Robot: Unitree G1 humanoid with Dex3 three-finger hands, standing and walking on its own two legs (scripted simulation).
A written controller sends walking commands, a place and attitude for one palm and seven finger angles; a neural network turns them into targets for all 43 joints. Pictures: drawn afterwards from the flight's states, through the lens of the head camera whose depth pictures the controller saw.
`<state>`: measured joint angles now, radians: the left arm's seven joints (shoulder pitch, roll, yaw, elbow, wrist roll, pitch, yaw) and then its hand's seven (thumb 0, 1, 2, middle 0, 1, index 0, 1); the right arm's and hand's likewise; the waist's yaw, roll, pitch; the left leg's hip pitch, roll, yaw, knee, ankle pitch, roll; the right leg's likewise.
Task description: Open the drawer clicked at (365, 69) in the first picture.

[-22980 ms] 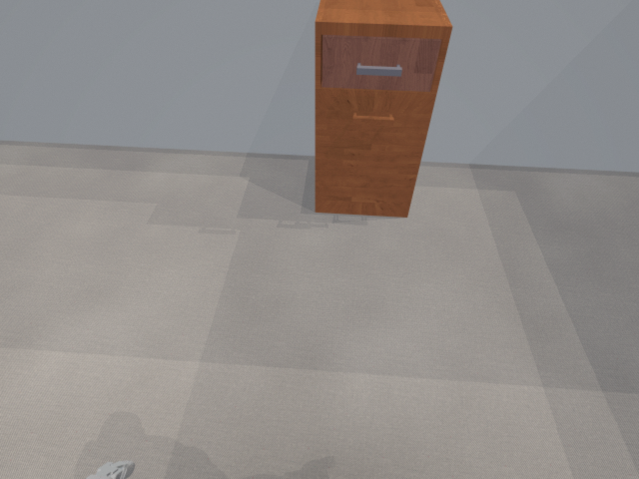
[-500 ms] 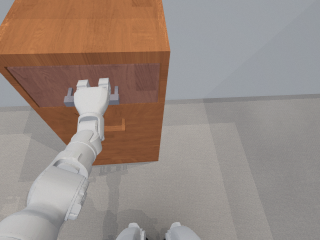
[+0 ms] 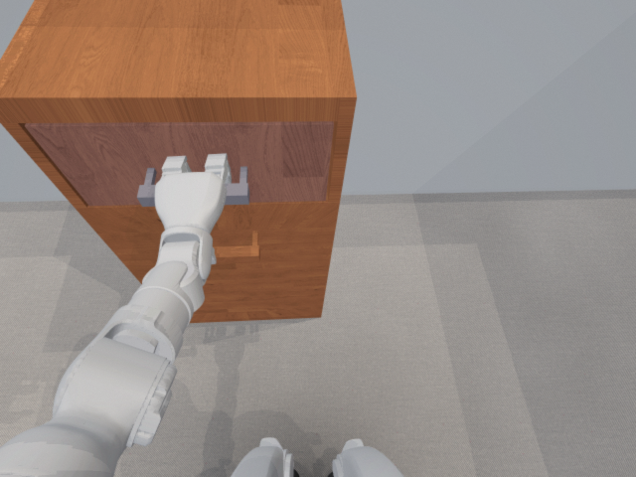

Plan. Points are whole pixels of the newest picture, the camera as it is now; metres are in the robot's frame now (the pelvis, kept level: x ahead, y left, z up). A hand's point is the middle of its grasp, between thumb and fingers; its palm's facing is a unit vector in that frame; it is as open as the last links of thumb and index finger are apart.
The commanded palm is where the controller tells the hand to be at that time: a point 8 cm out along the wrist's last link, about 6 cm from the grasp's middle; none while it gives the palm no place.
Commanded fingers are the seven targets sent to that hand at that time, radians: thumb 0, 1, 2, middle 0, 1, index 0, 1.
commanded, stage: close the thumb around the handle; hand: left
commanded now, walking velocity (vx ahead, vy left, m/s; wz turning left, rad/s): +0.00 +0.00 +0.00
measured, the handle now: (196, 184) +0.52 +0.15 +0.01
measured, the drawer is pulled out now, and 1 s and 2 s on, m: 0.00 0.01 0.06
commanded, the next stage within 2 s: pull the drawer open in 0.48 s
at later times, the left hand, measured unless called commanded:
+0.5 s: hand (200, 219) +0.47 +0.15 -0.02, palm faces -0.02 -0.04 -1.00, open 5.6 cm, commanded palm +0.45 +0.15 +0.04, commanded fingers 0.00 0.90 0.90 -0.40 -1.35 -0.40 -1.35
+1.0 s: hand (200, 226) +0.46 +0.15 -0.02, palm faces -0.03 -0.09 -1.00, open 5.5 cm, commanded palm +0.44 +0.14 +0.04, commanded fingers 0.00 0.90 0.90 -0.40 -1.35 -0.40 -1.35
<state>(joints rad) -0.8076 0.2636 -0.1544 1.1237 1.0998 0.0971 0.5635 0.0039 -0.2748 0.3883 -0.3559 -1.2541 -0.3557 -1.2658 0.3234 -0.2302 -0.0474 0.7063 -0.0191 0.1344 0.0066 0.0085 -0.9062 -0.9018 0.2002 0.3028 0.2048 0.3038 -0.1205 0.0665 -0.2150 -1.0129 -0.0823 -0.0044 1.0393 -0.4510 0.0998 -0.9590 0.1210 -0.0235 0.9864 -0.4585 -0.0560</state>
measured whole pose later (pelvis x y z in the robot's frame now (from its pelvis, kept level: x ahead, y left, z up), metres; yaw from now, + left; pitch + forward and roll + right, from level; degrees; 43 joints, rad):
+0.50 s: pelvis +0.01 +0.00 +0.01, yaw -1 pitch +24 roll -3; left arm -0.76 0.29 -0.14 1.10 1.11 0.07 0.52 0.00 0.72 0.83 -0.38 -1.35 -0.39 -1.34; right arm 0.32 -0.23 -0.04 0.67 -0.01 0.14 -0.01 0.01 -0.91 -0.90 0.20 0.30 0.21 0.30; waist -0.12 0.06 -0.21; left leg -0.97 -0.07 0.01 1.00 -0.45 0.10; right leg -0.92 0.13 -0.01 0.96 -0.45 -0.06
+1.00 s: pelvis +0.04 +0.00 +0.02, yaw -2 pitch +23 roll -2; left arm -0.53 0.27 -0.14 0.87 1.09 0.07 0.50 0.02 0.74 0.76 -0.29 -1.35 -0.42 -1.35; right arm 0.32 -0.22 -0.06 0.65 -0.01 0.18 0.03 0.01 -0.91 -0.90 0.20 0.30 0.20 0.30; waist -0.08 0.06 -0.23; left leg -0.86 -0.06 0.04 0.93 -0.47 0.10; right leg -0.82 0.14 0.04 0.88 -0.46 -0.06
